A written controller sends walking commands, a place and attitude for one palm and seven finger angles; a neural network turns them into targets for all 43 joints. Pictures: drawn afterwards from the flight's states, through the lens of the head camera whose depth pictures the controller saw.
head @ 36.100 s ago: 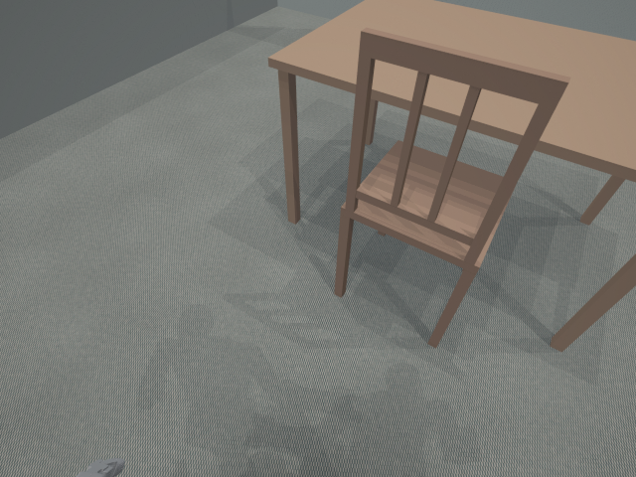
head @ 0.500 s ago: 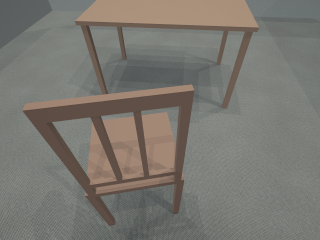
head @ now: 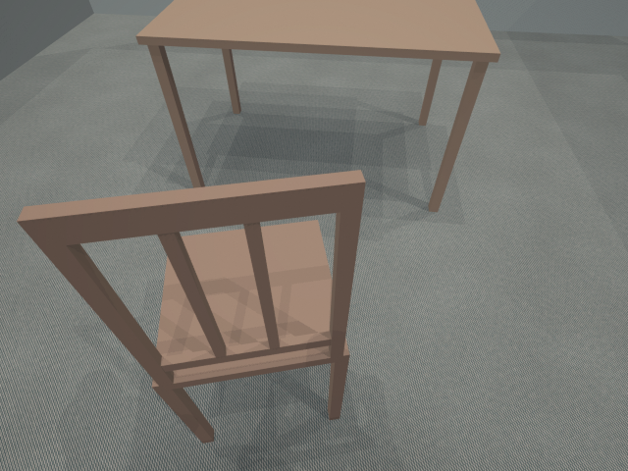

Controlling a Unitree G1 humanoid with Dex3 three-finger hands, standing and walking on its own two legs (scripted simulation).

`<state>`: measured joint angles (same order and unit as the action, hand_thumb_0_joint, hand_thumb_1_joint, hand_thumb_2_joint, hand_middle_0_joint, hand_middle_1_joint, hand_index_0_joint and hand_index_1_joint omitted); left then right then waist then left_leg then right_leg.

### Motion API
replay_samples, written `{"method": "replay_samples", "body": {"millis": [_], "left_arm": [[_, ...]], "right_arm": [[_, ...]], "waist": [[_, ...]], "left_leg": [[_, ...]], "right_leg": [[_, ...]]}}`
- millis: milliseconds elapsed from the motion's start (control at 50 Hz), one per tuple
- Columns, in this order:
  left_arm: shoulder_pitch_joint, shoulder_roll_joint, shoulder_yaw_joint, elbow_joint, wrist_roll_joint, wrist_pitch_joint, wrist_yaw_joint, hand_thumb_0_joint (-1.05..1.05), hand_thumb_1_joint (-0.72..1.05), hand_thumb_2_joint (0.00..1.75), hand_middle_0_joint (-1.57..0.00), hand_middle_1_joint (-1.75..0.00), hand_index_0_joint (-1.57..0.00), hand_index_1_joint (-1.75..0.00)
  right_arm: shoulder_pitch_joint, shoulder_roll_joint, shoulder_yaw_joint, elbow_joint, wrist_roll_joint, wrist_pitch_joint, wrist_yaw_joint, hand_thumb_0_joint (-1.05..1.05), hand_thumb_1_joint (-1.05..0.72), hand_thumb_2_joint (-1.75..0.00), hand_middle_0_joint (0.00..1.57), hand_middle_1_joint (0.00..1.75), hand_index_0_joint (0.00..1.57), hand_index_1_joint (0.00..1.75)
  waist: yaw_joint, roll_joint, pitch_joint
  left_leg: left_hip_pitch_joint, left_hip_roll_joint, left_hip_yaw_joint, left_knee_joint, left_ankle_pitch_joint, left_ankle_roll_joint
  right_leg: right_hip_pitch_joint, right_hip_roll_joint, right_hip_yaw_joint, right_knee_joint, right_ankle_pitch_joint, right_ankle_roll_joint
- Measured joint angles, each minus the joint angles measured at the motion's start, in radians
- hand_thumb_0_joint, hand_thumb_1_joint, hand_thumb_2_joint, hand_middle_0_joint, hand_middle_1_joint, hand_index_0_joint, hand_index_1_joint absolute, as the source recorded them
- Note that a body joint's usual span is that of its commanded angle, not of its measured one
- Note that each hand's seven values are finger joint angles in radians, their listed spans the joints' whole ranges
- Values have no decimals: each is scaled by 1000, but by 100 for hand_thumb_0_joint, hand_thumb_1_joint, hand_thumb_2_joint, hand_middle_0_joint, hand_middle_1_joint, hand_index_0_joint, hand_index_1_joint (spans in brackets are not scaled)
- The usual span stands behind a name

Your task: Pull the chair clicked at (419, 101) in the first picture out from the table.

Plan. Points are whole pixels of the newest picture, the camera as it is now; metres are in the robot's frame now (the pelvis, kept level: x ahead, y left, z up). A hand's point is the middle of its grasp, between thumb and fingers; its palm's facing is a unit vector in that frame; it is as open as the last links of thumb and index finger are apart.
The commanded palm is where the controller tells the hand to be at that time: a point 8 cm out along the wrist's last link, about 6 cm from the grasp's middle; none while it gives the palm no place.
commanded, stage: look to check the result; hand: left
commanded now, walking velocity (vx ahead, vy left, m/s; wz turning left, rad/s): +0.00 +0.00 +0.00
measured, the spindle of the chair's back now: (199, 303) +0.36 +0.21 -0.04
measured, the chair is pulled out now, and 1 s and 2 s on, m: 0.78 0.78 0.78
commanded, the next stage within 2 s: stand and wait in 0.66 s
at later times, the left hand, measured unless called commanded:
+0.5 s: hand out of the picture -0.01 +0.16 -0.17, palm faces +0.05 -0.99 -0.16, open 7.4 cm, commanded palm none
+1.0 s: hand out of the picture -0.01 +0.17 -0.17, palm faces +0.06 -0.98 -0.17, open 7.4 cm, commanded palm none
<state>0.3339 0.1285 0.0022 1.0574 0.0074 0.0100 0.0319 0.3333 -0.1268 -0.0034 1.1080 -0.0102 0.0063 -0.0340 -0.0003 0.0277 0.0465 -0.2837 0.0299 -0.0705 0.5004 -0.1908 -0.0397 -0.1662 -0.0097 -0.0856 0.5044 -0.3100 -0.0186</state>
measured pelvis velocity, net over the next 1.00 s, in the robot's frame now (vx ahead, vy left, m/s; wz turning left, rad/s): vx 0.01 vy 0.01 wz -0.01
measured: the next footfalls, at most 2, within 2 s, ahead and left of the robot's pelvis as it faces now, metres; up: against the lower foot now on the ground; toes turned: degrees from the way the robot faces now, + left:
none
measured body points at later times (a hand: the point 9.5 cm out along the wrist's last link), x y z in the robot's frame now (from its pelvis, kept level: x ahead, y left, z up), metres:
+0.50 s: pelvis +0.01 +0.01 +0.00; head +0.01 +0.01 +0.45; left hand -0.01 +0.22 -0.16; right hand +0.00 -0.21 -0.16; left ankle +0.05 +0.15 -0.74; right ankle -0.02 -0.11 -0.74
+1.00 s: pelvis +0.01 +0.01 +0.00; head +0.01 +0.00 +0.45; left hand -0.01 +0.22 -0.16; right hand -0.01 -0.20 -0.16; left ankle +0.05 +0.15 -0.74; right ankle -0.02 -0.11 -0.74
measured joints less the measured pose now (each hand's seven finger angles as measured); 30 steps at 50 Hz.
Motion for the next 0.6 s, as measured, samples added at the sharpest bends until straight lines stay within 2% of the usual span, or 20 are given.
{"method": "replay_samples", "body": {"millis": [600], "left_arm": [[8,-8,2,8,2,-4,0,0,91,90,-20,-30,-20,-30]], "right_arm": [[-24,-1,-2,8,2,-9,0,0,-92,-89,20,30,20,30]], "waist": [[6,-17,-13]], "left_leg": [[22,-9,13,-20,-1,10]], "right_leg": [[23,-10,11,-30,7,14]]}}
